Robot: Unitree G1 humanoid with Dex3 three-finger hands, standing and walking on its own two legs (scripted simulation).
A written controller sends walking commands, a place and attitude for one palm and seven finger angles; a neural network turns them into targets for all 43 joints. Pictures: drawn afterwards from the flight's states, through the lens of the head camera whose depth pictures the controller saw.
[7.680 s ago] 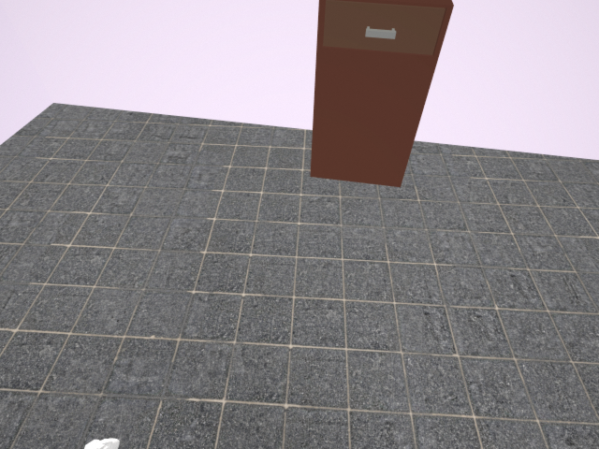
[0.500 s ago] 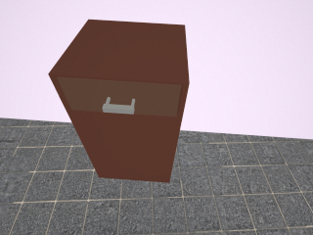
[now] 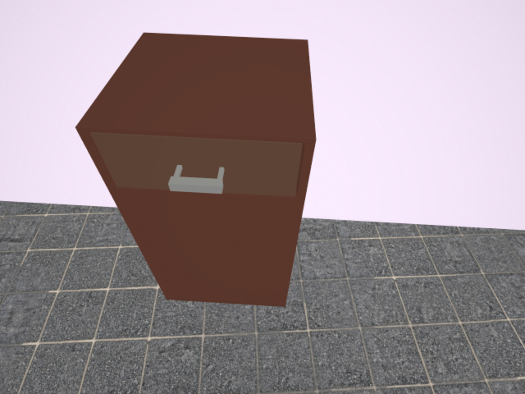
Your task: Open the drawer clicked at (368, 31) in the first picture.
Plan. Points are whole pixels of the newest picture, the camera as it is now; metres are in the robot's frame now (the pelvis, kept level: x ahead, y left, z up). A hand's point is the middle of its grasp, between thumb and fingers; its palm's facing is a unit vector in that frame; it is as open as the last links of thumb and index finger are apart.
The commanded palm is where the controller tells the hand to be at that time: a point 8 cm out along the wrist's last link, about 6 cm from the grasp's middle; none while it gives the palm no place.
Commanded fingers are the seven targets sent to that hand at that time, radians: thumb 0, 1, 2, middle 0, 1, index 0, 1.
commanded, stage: look again from close up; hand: left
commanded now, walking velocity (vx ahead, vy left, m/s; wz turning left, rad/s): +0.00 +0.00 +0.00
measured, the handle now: (198, 177) +0.52 +0.17 -0.02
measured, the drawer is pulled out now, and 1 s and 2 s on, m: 0.00 0.00 0.00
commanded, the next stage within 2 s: raise the hand with hooked fingers in 0.46 s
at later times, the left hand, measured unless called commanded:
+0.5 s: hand out of the picture +0.00 +0.17 -0.17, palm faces +0.02 -0.98 -0.22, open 7.3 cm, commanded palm none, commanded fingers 0.00 0.90 0.90 -0.20 -0.30 -0.20 -0.30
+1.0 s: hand out of the picture +0.13 +0.19 -0.06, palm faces -0.05 -0.14 -0.99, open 8.7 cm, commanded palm +0.13 +0.22 +0.00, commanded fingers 0.00 0.36 0.67 -0.24 -0.64 -0.24 -0.64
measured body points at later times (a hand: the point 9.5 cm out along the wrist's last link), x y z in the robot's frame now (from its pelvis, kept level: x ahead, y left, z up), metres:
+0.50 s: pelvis -0.01 -0.01 +0.00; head +0.01 -0.03 +0.45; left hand +0.00 +0.22 -0.15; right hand -0.02 -0.22 -0.17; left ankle -0.07 +0.12 -0.74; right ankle +0.01 -0.13 -0.74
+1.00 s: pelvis -0.05 -0.02 -0.04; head -0.01 -0.03 +0.41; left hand +0.13 +0.20 -0.01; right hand +0.22 -0.27 -0.08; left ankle -0.07 +0.12 -0.74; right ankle +0.01 -0.13 -0.74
